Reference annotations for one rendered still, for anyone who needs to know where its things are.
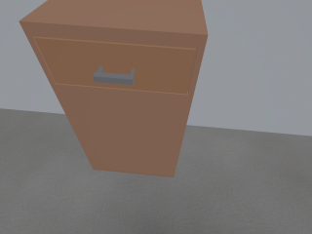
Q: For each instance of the handle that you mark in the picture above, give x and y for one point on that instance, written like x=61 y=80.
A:
x=114 y=78

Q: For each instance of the cabinet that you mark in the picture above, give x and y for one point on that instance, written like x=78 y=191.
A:
x=124 y=130

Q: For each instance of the drawer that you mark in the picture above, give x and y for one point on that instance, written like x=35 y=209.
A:
x=162 y=69

